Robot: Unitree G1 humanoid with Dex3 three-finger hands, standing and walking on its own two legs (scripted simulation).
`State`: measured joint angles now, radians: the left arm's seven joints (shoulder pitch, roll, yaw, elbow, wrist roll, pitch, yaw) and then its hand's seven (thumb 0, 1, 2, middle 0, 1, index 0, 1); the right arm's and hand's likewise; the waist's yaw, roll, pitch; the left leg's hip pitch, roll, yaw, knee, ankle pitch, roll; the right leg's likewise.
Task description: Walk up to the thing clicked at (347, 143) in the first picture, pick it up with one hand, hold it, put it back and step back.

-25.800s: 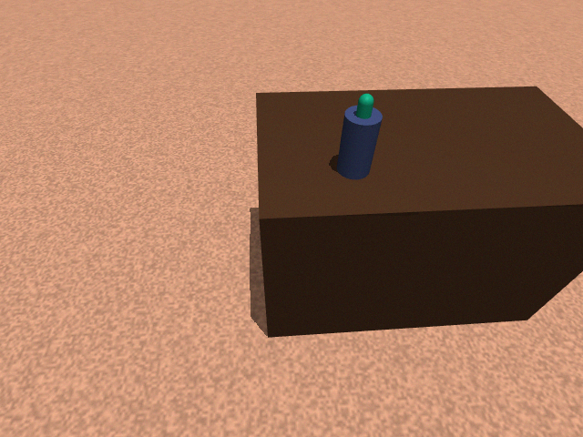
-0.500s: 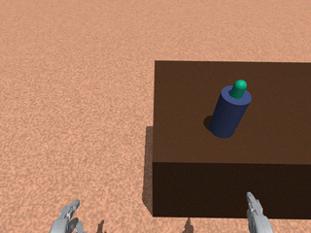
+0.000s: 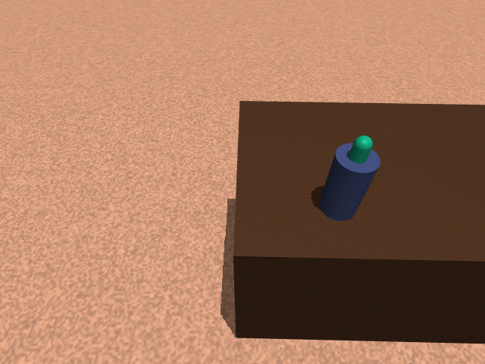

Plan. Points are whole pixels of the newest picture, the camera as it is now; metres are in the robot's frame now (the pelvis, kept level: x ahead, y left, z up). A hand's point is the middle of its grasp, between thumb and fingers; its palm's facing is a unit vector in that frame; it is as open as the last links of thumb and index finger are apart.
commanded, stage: stand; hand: right
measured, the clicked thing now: (349, 176) +0.50 -0.22 +0.01
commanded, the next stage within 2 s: none
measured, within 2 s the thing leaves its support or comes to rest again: neither
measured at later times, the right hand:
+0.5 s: hand out of the picture +0.03 -0.25 -0.13, palm faces -0.02 +0.94 -0.35, open 8.4 cm
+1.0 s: hand out of the picture +0.05 -0.24 -0.12, palm faces -0.02 +0.94 -0.34, open 7.4 cm
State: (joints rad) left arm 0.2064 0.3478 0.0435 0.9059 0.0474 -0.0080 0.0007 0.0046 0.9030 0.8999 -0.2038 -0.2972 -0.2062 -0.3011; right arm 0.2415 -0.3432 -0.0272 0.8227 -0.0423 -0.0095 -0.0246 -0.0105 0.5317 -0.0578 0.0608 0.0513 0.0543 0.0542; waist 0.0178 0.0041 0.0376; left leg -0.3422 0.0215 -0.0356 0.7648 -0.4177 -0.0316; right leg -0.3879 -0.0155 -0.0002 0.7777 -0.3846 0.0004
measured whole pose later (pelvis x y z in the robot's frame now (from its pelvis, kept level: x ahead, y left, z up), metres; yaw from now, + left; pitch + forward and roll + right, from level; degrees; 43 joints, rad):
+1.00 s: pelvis -0.01 +0.01 +0.04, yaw +0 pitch -3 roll +0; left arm 0.12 0.34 0.01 1.18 0.02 -0.01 0.00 0.00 0.91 0.90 -0.20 -0.30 -0.21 -0.30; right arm 0.14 -0.33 -0.01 1.15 -0.02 -0.01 -0.01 0.00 -0.90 -0.90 0.21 0.30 0.20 0.30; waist 0.01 -0.01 0.05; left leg -0.11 0.01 -0.02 0.37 -0.20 -0.02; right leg -0.15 -0.03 0.01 0.36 -0.16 0.03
